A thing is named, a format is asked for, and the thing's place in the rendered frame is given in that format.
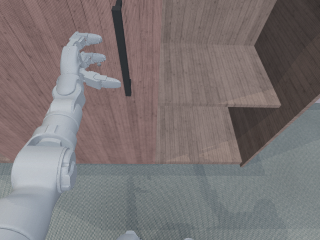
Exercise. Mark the handle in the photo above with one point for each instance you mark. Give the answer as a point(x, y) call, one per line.
point(121, 45)

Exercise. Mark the robot left upper arm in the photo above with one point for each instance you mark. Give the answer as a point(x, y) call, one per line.
point(41, 174)

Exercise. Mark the robot left shin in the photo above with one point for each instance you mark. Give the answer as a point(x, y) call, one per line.
point(130, 232)

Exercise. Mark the robot left hand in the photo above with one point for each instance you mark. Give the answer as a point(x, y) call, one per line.
point(72, 61)

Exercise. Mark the robot left forearm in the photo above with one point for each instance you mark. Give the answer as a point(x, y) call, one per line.
point(62, 120)

